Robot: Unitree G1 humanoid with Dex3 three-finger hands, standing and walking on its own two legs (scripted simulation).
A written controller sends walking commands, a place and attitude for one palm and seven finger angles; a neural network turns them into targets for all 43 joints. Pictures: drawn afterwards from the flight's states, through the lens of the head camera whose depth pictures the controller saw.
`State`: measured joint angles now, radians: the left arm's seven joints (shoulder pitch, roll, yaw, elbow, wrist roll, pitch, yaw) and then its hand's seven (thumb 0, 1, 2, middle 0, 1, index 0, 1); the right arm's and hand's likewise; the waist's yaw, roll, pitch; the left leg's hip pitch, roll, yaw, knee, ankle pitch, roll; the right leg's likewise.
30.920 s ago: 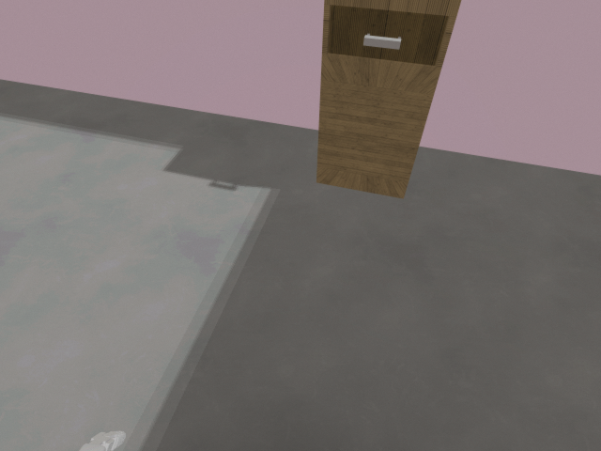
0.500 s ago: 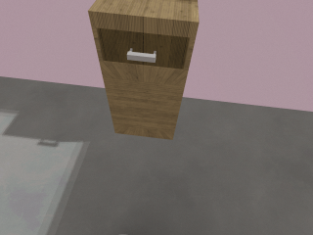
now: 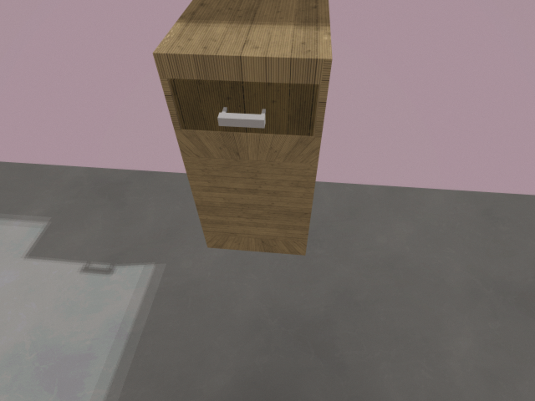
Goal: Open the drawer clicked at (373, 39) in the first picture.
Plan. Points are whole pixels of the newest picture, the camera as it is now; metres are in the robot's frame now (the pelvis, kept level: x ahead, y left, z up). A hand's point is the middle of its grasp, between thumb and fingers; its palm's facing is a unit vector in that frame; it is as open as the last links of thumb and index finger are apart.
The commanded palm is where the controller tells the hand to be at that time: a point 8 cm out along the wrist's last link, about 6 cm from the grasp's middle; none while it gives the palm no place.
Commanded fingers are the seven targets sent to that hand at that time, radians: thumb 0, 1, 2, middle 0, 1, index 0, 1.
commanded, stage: let the arm hang, fingers relaxed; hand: left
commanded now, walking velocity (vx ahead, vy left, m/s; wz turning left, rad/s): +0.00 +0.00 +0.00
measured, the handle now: (243, 115) +0.81 +0.11 -0.04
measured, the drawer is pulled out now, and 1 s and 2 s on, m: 0.00 0.00 0.00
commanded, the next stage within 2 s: look to check the result in 0.22 s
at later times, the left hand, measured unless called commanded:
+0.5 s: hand out of the picture +0.11 +0.23 -0.15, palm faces -0.04 -0.94 -0.34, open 7.4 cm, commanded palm none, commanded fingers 0.00 0.90 0.90 -0.20 -0.30 -0.20 -0.30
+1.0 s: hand out of the picture +0.12 +0.22 -0.16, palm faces -0.03 -0.94 -0.34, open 7.4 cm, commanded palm none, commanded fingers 0.00 0.90 0.90 -0.20 -0.30 -0.20 -0.30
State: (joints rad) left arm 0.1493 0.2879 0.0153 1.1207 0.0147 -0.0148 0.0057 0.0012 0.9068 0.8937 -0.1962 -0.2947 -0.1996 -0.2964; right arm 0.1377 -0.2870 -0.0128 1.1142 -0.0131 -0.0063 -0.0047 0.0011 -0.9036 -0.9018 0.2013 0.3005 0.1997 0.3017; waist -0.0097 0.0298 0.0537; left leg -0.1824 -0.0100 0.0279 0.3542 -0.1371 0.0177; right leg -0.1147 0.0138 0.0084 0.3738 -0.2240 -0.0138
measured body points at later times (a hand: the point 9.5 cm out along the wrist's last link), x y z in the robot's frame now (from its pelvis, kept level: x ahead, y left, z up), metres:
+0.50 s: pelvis +0.02 -0.01 +0.00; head +0.05 -0.02 +0.45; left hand +0.11 +0.28 -0.13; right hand +0.09 -0.31 -0.14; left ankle +0.04 +0.11 -0.75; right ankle -0.01 -0.11 -0.75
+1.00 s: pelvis +0.04 -0.02 +0.00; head +0.06 -0.03 +0.45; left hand +0.12 +0.27 -0.13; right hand +0.11 -0.31 -0.14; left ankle +0.04 +0.11 -0.75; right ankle -0.01 -0.11 -0.75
